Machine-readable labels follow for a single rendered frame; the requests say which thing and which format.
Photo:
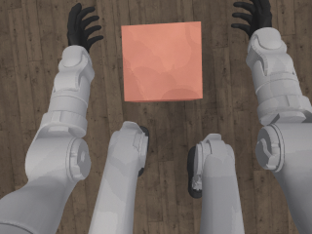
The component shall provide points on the right robot hand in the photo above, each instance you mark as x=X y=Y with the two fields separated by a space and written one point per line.
x=260 y=17

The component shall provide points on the robot left thigh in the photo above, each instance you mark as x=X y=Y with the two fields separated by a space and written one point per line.
x=115 y=204

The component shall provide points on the left robot hand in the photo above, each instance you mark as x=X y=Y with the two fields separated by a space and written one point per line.
x=76 y=33

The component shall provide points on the left robot upper arm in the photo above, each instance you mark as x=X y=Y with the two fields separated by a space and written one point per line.
x=54 y=165

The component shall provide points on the carton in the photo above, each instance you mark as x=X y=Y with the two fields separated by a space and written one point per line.
x=162 y=61

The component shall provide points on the robot left foot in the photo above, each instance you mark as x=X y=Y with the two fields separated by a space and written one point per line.
x=140 y=172

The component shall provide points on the right robot upper arm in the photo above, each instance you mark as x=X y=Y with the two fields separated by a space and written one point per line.
x=286 y=150

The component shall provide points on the right robot forearm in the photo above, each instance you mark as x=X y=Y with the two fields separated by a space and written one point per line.
x=280 y=99

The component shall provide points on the left robot forearm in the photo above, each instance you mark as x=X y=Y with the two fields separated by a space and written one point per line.
x=66 y=116

